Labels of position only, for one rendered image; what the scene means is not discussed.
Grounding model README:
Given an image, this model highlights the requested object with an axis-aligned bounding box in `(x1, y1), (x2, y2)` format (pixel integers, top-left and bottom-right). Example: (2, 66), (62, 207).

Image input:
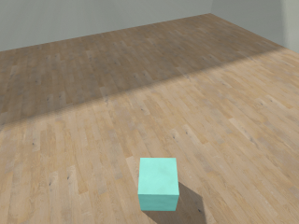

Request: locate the carton
(137, 158), (179, 211)

